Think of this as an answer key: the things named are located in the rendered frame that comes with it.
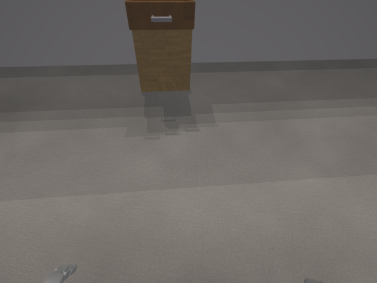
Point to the handle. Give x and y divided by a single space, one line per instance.
161 19

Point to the robot left hand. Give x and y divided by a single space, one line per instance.
61 273

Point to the cabinet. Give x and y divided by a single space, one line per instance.
163 59

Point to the drawer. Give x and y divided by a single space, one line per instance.
139 14

